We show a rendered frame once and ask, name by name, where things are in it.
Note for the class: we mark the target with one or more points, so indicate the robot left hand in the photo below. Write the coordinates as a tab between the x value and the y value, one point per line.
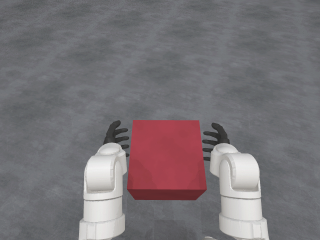
111	135

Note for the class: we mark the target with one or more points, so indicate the robot left forearm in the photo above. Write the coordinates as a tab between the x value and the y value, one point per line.
102	193

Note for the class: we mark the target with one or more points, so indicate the carton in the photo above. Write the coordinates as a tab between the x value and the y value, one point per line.
166	160

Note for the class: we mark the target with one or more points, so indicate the robot right forearm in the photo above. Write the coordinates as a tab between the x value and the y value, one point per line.
240	189

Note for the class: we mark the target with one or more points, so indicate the robot right hand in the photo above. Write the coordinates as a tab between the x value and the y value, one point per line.
221	137

